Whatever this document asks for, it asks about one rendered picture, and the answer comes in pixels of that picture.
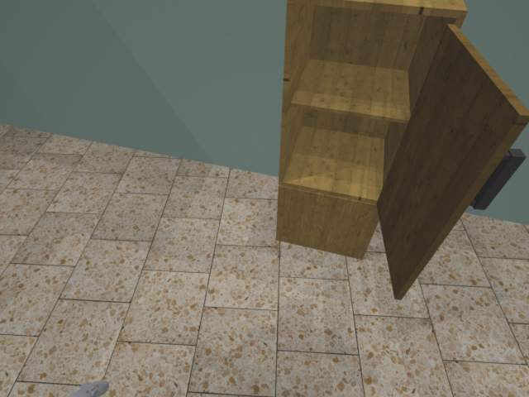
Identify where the cupboard door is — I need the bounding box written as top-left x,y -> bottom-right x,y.
376,24 -> 529,300

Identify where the handle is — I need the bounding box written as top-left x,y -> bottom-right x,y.
469,149 -> 526,210

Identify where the robot left hand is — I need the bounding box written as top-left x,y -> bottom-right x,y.
68,380 -> 109,397

